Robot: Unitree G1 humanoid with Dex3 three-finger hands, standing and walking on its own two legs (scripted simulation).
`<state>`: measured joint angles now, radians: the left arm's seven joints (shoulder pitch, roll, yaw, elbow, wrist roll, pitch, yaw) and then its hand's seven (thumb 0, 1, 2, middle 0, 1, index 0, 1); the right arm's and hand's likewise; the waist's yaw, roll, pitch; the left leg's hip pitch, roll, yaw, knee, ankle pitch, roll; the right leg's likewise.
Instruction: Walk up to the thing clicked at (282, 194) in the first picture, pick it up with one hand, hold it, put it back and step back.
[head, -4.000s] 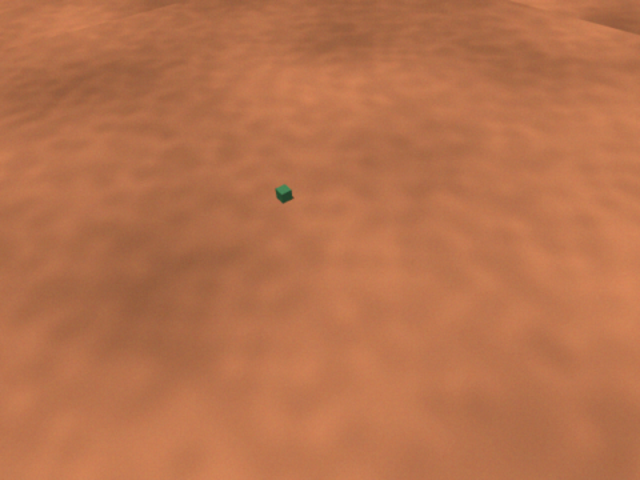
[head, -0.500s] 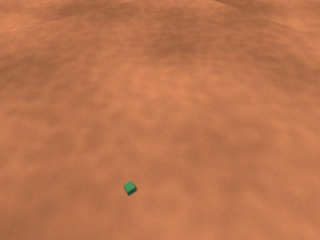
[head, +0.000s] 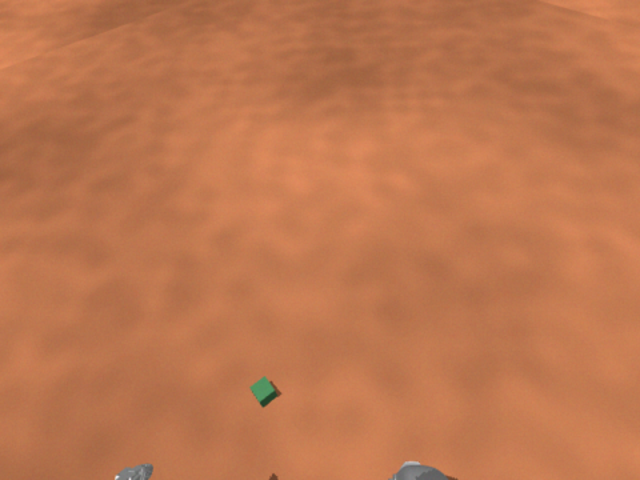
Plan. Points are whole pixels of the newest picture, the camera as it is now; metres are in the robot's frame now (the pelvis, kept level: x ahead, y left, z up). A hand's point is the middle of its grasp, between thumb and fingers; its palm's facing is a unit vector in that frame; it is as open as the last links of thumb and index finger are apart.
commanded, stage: walk up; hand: left
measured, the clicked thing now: (263, 391) +0.46 +0.24 -0.72
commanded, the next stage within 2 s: none
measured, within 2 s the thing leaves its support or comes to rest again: neither
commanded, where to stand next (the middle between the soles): +0.09 +0.00 m, yaw +0 degrees
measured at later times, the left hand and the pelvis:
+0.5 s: hand out of the picture +0.10 +0.25 -0.13, palm faces +0.03 -0.94 -0.33, open 7.4 cm; pelvis +0.02 +0.00 +0.03, yaw +1 degrees
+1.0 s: hand out of the picture +0.11 +0.24 -0.12, palm faces +0.03 -0.94 -0.33, open 7.4 cm; pelvis +0.03 -0.01 +0.03, yaw +1 degrees
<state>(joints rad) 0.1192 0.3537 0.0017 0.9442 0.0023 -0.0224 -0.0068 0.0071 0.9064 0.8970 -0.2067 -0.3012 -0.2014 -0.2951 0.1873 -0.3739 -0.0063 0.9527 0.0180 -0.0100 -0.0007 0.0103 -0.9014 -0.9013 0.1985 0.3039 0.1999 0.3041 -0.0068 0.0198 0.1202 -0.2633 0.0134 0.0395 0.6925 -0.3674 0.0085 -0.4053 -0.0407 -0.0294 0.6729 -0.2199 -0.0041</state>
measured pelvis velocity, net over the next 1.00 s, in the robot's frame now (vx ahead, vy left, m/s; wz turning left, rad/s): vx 0.03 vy -0.01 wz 0.02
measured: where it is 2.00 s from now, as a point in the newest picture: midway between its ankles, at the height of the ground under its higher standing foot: outside the picture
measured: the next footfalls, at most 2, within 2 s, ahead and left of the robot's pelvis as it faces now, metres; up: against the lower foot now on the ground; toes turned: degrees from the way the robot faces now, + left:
right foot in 1.92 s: +0.03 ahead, -0.15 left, +0.00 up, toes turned -4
